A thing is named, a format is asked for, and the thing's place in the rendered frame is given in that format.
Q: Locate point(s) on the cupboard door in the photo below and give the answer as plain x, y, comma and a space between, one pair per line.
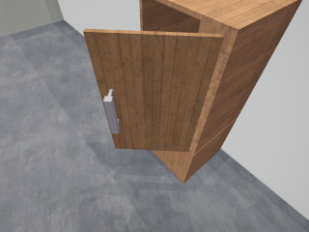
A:
160, 82

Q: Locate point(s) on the handle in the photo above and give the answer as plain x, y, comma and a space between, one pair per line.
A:
110, 109

